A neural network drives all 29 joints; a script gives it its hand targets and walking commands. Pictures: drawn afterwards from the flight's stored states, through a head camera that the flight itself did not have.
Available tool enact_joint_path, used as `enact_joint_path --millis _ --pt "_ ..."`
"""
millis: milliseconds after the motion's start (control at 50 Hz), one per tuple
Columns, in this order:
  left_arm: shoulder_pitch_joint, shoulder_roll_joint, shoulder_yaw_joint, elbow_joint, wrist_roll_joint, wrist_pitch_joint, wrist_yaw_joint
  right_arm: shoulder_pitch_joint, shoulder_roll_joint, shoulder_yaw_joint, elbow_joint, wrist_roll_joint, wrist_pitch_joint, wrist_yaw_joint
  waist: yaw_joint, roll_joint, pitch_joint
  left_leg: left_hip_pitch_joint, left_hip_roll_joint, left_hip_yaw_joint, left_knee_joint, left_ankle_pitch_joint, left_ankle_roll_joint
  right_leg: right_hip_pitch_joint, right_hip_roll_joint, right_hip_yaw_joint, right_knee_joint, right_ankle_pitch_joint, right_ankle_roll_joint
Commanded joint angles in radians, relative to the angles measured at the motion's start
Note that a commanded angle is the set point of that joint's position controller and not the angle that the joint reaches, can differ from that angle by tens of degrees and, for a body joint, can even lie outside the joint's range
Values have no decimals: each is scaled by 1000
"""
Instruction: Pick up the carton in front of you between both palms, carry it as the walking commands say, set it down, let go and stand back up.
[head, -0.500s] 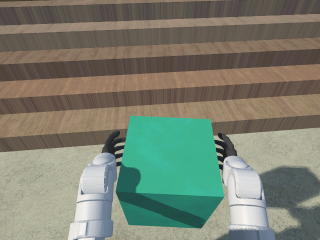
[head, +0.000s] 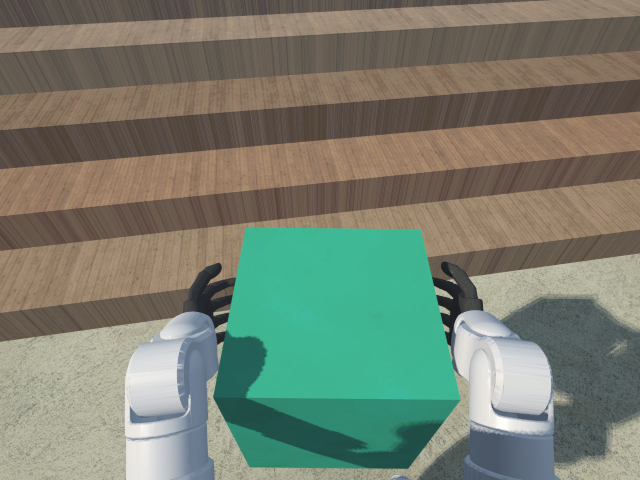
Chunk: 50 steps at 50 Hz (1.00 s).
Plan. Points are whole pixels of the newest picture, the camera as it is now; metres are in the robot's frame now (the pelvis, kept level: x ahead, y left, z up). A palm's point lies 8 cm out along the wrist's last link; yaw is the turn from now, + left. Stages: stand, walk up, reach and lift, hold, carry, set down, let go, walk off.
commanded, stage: carry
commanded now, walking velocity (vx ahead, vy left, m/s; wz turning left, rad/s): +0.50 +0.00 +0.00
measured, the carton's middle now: (331, 354) +0.27 -0.01 +0.02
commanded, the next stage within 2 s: none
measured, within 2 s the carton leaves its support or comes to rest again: neither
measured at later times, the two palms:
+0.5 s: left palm (243, 152) +0.60 +0.13 +0.10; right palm (416, 147) +0.61 -0.17 +0.10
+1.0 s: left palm (250, 24) +1.04 +0.15 +0.16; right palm (376, 22) +1.04 -0.15 +0.16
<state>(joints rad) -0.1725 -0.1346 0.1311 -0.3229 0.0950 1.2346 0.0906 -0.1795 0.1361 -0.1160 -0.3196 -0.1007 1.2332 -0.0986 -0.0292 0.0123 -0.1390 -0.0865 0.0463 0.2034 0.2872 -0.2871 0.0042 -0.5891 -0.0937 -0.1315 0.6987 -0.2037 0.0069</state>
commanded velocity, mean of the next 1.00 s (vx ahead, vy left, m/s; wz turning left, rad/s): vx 0.50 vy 0.00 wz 0.00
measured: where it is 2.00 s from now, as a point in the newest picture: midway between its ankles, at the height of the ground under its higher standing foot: (306, 176)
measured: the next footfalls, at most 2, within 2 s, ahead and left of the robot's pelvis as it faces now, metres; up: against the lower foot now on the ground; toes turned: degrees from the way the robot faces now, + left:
right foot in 0.10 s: +0.25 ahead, -0.12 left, +0.00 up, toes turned -12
left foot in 0.58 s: +0.58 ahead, +0.08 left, +0.00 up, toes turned +11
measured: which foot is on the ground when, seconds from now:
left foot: down 0.00-0.14, up 0.16-0.56, down 0.58-1.00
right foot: up 0.00-0.08, down 0.10-0.62, up 0.64-1.00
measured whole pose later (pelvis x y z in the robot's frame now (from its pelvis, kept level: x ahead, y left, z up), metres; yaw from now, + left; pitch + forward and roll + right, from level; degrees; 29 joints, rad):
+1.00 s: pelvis +0.64 +0.00 -0.02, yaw +1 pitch +6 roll +0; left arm -0.95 0.05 0.28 0.09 0.05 1.35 0.13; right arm -0.94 -0.03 -0.29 0.07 -0.05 1.34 -0.15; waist -0.01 -0.01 0.02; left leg -0.21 0.02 0.18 0.54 -0.41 0.06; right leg -0.62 -0.02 -0.12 0.63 -0.08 -0.08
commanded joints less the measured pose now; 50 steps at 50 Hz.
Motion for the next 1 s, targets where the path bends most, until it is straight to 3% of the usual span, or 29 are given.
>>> enact_joint_path --millis 0,40,80,100,120,140,160,200,220,240,280,380,480,520,540,560,580,600,620,640,660,680,740,840,900,920,960,980 --pt "-456 -855 -702 -17 -365 4 -237 -462 855 707 -26 416 9 264 6 146 -89 86 199 -104 -82 276 94 54 41 -75 -135 91 -5" --pt "-464 -860 -700 -25 -362 3 -239 -469 859 708 -27 411 8 269 12 156 -77 60 201 -73 -24 307 77 162 50 -104 -182 120 -22" --pt "-444 -859 -690 -17 -361 -1 -242 -467 858 713 -35 403 7 270 33 97 -145 -24 144 22 221 424 30 438 105 -170 -230 64 -35" --pt "-428 -858 -685 -11 -357 -3 -244 -463 842 710 -36 399 7 270 53 28 -211 -159 114 33 426 315 0 639 12 -40 -235 -11 -44" --pt "-417 -845 -679 9 -344 -10 -247 -479 853 721 -61 404 13 269 63 -241 -291 -424 10 8 754 69 -52 825 -279 461 -390 -258 -166" --pt "-412 -870 -686 18 -348 -17 -248 -492 853 728 -55 405 12 271 62 -327 -266 -618 -43 -89 918 -192 -38 870 -361 677 -501 -167 -233" --pt "-444 -890 -698 -13 -361 -23 -249 -511 879 735 -51 407 1 274 53 -237 -258 -651 29 -168 1000 -181 -4 833 -343 578 -472 -36 -222" --pt "-506 -948 -729 -54 -386 -44 -253 -529 916 739 -62 410 -25 276 48 -63 -255 -641 97 -202 970 -66 21 728 -291 410 -439 93 -177" --pt "-524 -964 -743 -72 -398 -54 -255 -522 927 743 -66 406 -38 273 43 -51 -253 -602 114 -206 906 -16 19 677 -266 328 -459 111 -147" --pt "-530 -970 -752 -80 -407 -63 -258 -514 942 750 -66 400 -48 268 42 -82 -257 -574 103 -180 859 14 12 655 -245 264 -473 128 -133" --pt "-504 -959 -764 -91 -420 -71 -265 -463 949 750 -57 380 -67 256 43 -117 -250 -558 86 -144 758 49 3 653 -217 178 -491 161 -126" --pt "-480 -876 -766 -99 -428 -72 -277 -431 899 747 -65 346 -77 231 44 -138 -164 -605 50 -62 464 168 -6 705 -162 60 -492 292 -135" --pt "-610 -734 -739 -135 -424 -44 -249 -609 771 745 -139 395 -38 220 70 -163 -82 -504 6 -9 278 267 33 678 -135 -12 -444 357 -129" --pt "-699 -671 -722 -112 -423 -19 -230 -698 699 720 -123 411 -11 213 48 -170 -98 -382 -10 3 251 253 53 658 -137 -34 -361 443 -114" --pt "-751 -644 -712 -91 -426 -5 -221 -737 667 698 -93 415 4 209 20 -148 -140 -250 -47 43 222 215 56 626 -113 -79 -236 498 -98" --pt "-811 -621 -701 -68 -429 10 -212 -773 630 667 -53 418 17 206 -13 -86 -203 -62 -84 71 208 134 56 551 -63 -114 -47 482 -73" --pt "-865 -597 -680 -42 -437 29 -202 -799 607 645 -21 424 36 203 -47 33 -283 128 75 -151 196 4 62 391 -39 -88 199 221 -48" --pt "-925 -615 -672 -26 -453 48 -190 -850 565 612 26 419 46 198 -29 305 -355 323 339 -668 49 -197 210 69 102 -33 495 -137 -12" --pt "-980 -609 -650 3 -461 62 -181 -887 595 612 51 450 58 195 -31 298 -318 321 346 -771 -36 -164 240 -74 119 85 637 -303 -32" --pt "-1034 -643 -634 22 -475 71 -174 -959 624 604 44 475 66 196 -30 248 -306 288 332 -677 1 -26 234 -114 70 128 697 -266 -61" --pt "-1079 -677 -618 43 -481 75 -170 -1023 673 603 49 501 71 197 -28 130 -306 249 309 -583 37 103 217 -122 37 145 677 -203 -73" --pt "-1118 -711 -603 67 -481 75 -169 -1098 717 601 48 519 72 201 -21 52 -300 193 285 -484 46 216 201 -112 10 149 628 -153 -80" --pt "-1234 -775 -577 116 -480 78 -163 -1269 792 584 78 554 74 204 -2 70 -343 169 248 -350 52 352 191 -84 5 125 525 -94 -70" --pt "-1369 -786 -511 240 -461 91 -143 -1389 801 509 204 538 97 197 -16 87 -329 224 193 -210 79 528 204 -150 23 68 259 -24 -56" --pt "-1424 -816 -474 318 -457 100 -145 -1415 820 458 299 510 106 197 -29 106 -309 217 137 -126 146 683 180 -76 80 -1 28 72 -62" --pt "-1436 -830 -465 344 -454 103 -148 -1426 829 446 324 503 107 198 -28 143 -328 209 145 -98 193 735 187 -20 103 -26 27 89 -73" --pt "-1454 -851 -442 392 -452 106 -154 -1444 851 421 364 486 110 197 23 126 -371 183 122 -39 369 941 154 139 160 -75 -102 134 -91" --pt "-1468 -870 -432 408 -448 105 -160 -1435 863 413 384 478 110 195 81 108 -421 111 103 -9 513 965 121 336 166 -85 -236 284 -106"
